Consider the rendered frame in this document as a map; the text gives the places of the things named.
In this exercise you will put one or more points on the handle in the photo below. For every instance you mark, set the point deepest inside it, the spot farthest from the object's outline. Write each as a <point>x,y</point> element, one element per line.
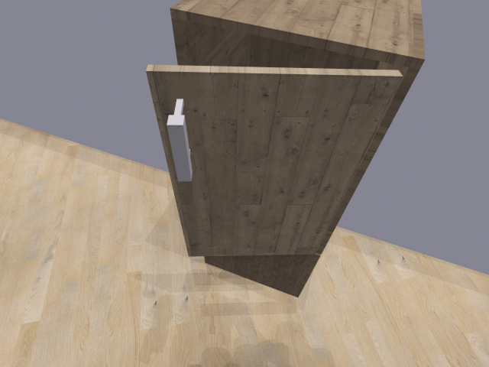
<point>176,126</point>

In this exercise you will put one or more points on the cupboard door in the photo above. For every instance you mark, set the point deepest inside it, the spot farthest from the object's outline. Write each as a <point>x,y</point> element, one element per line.
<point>273,150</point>

